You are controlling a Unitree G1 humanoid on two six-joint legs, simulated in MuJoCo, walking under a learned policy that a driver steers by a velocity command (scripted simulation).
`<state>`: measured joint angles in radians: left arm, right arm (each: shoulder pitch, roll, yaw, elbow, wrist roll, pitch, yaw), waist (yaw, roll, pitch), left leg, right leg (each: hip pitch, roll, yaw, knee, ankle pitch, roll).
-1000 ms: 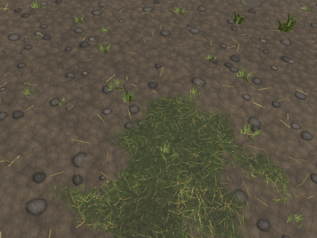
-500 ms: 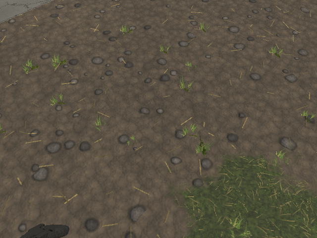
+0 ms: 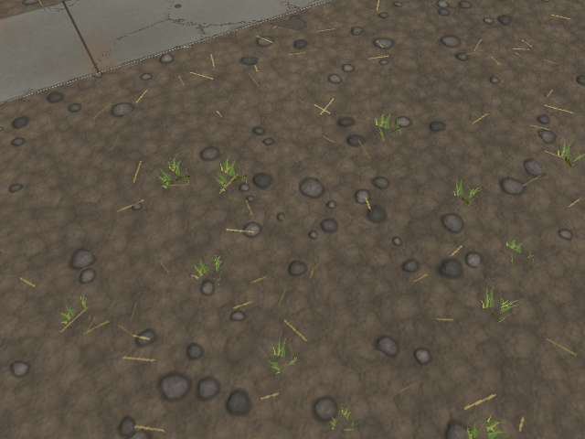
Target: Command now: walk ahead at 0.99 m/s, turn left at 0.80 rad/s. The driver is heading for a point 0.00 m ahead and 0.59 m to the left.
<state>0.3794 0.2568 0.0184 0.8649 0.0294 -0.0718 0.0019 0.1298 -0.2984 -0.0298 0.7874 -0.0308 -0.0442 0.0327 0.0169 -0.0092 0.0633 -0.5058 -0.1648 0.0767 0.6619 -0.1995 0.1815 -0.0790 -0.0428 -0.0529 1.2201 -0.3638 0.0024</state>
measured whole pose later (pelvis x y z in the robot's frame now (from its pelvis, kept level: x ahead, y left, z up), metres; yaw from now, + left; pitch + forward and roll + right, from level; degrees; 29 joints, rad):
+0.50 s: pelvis +0.46 -0.01 +0.03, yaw +27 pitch +0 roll -2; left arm 0.12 0.27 0.03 0.67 0.01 -0.07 0.03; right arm 0.23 -0.36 -0.08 0.73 0.05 0.02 -0.02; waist -0.02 0.02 0.14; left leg -0.53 0.00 -0.04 1.33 -0.45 -0.04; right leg -0.30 -0.04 -0.16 0.50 -0.19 0.01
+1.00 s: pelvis +0.73 +0.17 +0.03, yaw +53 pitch +1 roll +0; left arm 0.08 0.30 0.02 0.64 0.04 -0.01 -0.04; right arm 0.44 -0.31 -0.06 0.75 -0.03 -0.02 0.02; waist -0.07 -0.02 0.04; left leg -0.12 -0.14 -0.14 0.42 -0.30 0.14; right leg -0.58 -0.11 0.05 0.88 -0.29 0.08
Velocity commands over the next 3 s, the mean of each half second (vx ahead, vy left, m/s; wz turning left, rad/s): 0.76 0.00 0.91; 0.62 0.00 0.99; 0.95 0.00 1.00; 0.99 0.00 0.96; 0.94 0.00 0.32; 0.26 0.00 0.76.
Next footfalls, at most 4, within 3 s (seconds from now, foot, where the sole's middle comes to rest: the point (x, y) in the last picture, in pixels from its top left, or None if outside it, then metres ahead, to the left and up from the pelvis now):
0.34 right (357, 363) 0.60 -0.10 -0.74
0.74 left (230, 334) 0.67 0.20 -0.74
1.14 right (208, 206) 1.05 0.29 -0.74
1.60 left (45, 222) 0.99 0.74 -0.74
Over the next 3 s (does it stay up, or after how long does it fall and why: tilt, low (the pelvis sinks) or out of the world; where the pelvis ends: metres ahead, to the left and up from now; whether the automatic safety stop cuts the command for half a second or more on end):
stays up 0.70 1.62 0.02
